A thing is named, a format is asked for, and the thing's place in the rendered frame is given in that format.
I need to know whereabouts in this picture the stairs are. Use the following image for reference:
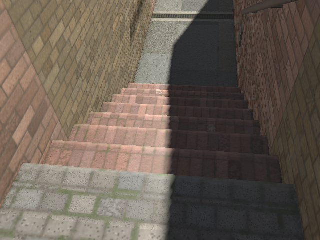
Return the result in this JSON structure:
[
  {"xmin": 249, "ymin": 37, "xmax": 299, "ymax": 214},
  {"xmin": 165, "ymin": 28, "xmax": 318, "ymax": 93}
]
[{"xmin": 42, "ymin": 83, "xmax": 283, "ymax": 184}]

